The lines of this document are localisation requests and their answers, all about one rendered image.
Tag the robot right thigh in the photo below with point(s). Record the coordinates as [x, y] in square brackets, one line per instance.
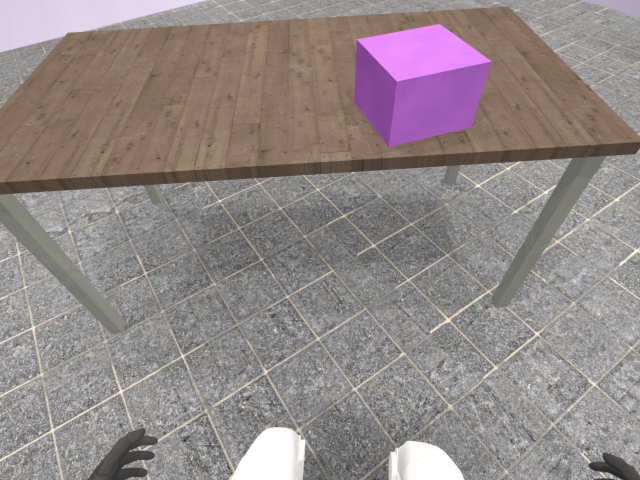
[422, 461]

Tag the robot thigh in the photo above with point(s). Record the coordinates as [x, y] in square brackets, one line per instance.
[276, 454]
[422, 461]

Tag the robot right hand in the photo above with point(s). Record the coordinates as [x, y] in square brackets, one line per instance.
[615, 466]

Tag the carton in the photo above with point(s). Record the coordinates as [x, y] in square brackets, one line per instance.
[418, 83]

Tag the robot left thigh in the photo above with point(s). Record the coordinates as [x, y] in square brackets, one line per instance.
[276, 454]

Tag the table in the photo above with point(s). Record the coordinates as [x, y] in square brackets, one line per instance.
[229, 101]

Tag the robot left hand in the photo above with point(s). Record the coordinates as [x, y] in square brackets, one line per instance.
[110, 468]

